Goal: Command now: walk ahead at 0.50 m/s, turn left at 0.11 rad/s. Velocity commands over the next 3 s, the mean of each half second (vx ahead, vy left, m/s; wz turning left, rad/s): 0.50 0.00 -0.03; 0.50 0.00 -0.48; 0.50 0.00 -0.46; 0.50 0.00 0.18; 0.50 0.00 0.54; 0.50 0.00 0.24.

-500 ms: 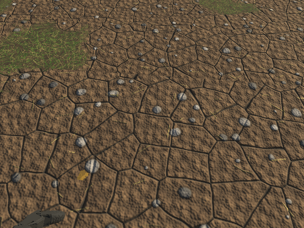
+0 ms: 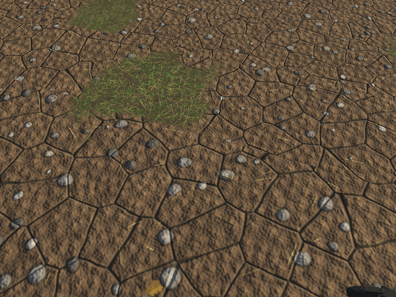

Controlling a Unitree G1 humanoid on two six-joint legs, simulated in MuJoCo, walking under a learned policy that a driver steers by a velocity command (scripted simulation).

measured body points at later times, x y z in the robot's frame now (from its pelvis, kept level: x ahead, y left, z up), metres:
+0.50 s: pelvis +0.26 +0.06 +0.00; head +0.28 +0.06 +0.45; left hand +0.45 +0.30 -0.10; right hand +0.29 -0.23 -0.11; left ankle +0.20 +0.14 -0.75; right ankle +0.43 -0.12 -0.68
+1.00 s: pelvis +0.56 -0.03 +0.00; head +0.57 -0.04 +0.45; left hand +0.64 +0.21 -0.14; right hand +0.67 -0.30 -0.10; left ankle +0.74 +0.08 -0.70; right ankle +0.50 -0.10 -0.75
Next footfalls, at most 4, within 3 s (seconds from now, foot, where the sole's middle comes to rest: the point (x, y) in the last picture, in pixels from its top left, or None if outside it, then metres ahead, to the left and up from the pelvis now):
0.14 left None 0.24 0.14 -0.78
0.70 right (262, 282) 0.54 -0.11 -0.78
1.12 left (226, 204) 0.83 0.03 -0.78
1.60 right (317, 191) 0.92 -0.33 -0.78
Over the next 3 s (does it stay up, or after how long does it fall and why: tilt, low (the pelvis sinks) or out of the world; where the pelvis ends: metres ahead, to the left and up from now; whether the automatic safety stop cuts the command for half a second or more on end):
stays up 1.62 -0.42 -0.19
